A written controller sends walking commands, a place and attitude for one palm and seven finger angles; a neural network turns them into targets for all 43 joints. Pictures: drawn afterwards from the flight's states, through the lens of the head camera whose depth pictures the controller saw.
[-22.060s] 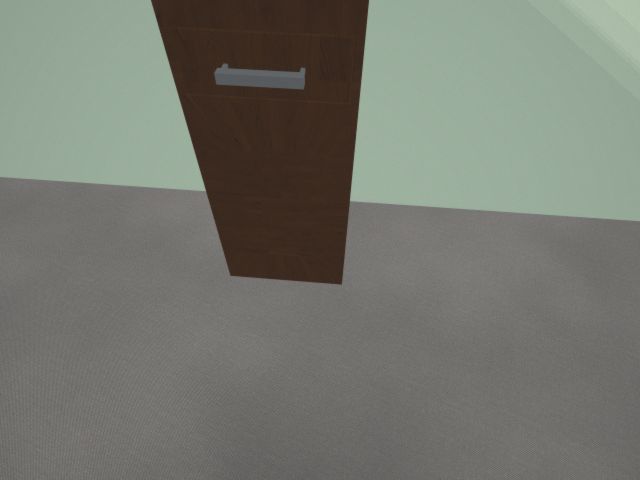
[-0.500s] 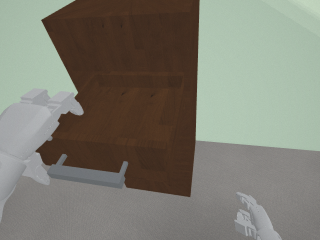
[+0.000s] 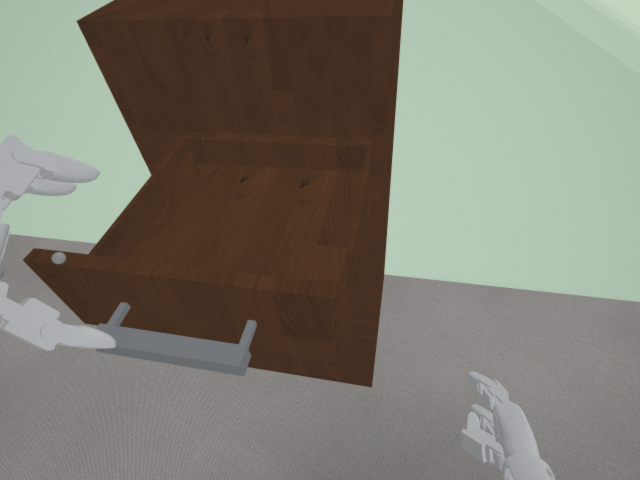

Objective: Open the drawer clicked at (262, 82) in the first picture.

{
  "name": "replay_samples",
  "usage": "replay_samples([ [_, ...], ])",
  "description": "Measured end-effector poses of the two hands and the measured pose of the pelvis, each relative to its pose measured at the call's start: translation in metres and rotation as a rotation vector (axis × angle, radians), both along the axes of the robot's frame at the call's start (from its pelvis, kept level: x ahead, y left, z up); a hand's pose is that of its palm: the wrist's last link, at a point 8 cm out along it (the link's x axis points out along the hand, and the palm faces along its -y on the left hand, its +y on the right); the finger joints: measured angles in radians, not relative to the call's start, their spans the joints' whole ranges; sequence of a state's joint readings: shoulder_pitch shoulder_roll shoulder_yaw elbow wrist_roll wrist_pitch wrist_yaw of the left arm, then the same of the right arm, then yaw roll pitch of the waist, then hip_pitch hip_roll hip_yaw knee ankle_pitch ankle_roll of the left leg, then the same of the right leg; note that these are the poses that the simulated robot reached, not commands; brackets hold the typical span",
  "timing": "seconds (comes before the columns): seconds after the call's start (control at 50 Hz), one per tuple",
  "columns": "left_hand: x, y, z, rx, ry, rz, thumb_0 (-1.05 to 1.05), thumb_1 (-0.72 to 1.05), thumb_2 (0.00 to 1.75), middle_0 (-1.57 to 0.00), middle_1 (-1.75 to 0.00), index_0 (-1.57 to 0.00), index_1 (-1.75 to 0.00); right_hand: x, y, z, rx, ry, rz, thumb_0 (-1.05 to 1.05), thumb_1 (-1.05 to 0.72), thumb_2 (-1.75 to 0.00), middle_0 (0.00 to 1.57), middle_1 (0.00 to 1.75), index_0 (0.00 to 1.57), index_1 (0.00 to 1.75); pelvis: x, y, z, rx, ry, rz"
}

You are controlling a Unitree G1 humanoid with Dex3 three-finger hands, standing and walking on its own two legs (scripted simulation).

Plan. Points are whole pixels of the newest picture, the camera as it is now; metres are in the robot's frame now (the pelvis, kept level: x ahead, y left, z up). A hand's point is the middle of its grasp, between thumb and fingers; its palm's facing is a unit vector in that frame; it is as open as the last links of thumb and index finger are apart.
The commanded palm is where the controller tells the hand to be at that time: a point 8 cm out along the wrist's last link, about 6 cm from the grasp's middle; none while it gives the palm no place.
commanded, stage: draw the hand back to the body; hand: left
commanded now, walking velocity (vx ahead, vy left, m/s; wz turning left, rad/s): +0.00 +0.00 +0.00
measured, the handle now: (177, 333) +0.25 +0.22 +0.07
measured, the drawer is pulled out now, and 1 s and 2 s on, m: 0.29 0.29 0.29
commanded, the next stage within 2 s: step back with the hand held close in 0.88 s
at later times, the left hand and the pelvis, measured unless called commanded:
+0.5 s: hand (66, 242) +0.23 +0.24 +0.26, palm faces +0.48 -0.79 -0.39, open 10.2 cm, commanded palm +0.16 +0.28 +0.26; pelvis +0.03 +0.01 +0.00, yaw -1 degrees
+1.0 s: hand (61, 262) +0.21 +0.23 +0.25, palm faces +0.49 -0.80 -0.36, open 7.5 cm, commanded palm +0.15 +0.28 +0.26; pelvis +0.02 +0.00 +0.00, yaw -1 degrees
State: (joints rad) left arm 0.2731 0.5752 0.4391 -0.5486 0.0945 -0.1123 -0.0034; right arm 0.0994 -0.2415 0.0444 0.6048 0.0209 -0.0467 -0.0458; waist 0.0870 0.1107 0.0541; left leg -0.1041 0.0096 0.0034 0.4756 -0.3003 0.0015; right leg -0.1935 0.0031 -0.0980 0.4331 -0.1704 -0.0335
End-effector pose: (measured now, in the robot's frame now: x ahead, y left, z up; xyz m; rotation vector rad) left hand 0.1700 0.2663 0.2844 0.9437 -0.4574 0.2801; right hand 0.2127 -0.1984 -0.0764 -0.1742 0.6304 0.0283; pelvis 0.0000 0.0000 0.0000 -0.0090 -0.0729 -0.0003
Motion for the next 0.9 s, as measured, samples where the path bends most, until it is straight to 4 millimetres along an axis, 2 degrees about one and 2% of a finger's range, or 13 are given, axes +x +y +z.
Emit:
replay_samples([
  [0.08, 0.002, 0.014, -0.018, -0.314, -0.131, -0.003, 0.0, -0.39, 0.35, -0.3, -1.13, -0.31, -1.13, -0.017, -0.004, 0.0, -0.018, 0.013, -0.031, 0.01, -0.9, -0.9, 0.2, 0.3, 0.2, 0.3, 0.004, -0.002, 0.002, 0.0, -0.001, -0.013],
  [0.16, 0.005, 0.0, -0.037, -0.464, -0.147, -0.055, 0.0, -0.29, 0.4, -0.29, -1.06, -0.29, -1.06, -0.03, -0.011, -0.001, -0.055, 0.03, -0.041, 0.01, -0.9, -0.9, 0.2, 0.3, 0.2, 0.3, 0.013, 0.001, 0.003, -0.002, -0.005, -0.018],
  [0.26, 0.005, -0.012, -0.027, -0.409, -0.165, -0.13, 0.0, -0.14, 0.46, -0.28, -0.96, -0.29, -0.96, -0.03, -0.018, 0.0, -0.082, 0.023, -0.064, 0.02, -0.9, -0.9, 0.2, 0.3, 0.2, 0.3, 0.023, 0.003, 0.002, -0.008, -0.01, -0.019],
  [0.38, 0.007, -0.002, -0.004, -0.309, -0.219, -0.113, 0.0, 0.06, 0.55, -0.27, -0.83, -0.27, -0.83, -0.016, -0.016, 0.001, -0.057, 0.004, -0.078, 0.02, -0.9, -0.9, 0.2, 0.3, 0.2, 0.3, 0.027, 0.006, 0.003, -0.009, -0.005, -0.024],
  [0.48, 0.013, 0.009, -0.013, -0.346, -0.181, -0.064, 0.0, 0.24, 0.62, -0.26, -0.71, -0.26, -0.72, -0.005, -0.01, 0.002, -0.035, 0.002, -0.071, 0.02, -0.9, -0.9, 0.2, 0.3, 0.2, 0.3, 0.027, 0.007, 0.003, -0.007, 0.007, -0.026],
  [0.6, 0.009, 0.008, -0.028, -0.39, -0.117, -0.041, 0.01, 0.45, 0.71, -0.24, -0.58, -0.24, -0.59, 0.002, -0.004, 0.005, -0.035, -0.006, -0.05, 0.01, -0.9, -0.9, 0.2, 0.3, 0.2, 0.3, 0.028, 0.007, 0.003, -0.007, 0.013, -0.024],
  [0.74, -0.003, 0.009, -0.018, -0.37, -0.17, -0.03, 0.01, 0.68, 0.82, -0.23, -0.43, -0.23, -0.43, 0.004, 0.0, 0.007, -0.039, -0.019, -0.032, 0.01, -0.9, -0.9, 0.2, 0.3, 0.2, 0.3, 0.026, 0.005, 0.003, -0.009, 0.0, -0.015],
  [0.9, -0.002, 0.012, -0.019, -0.398, -0.184, -0.017, 0.01, 0.84, 0.88, -0.21, -0.33, -0.22, -0.33, -0.003, -0.001, 0.006, -0.028, -0.009, -0.036, 0.01, -0.9, -0.9, 0.2, 0.3, 0.2, 0.3, 0.02, 0.004, 0.003, -0.005, -0.008, -0.016],
])
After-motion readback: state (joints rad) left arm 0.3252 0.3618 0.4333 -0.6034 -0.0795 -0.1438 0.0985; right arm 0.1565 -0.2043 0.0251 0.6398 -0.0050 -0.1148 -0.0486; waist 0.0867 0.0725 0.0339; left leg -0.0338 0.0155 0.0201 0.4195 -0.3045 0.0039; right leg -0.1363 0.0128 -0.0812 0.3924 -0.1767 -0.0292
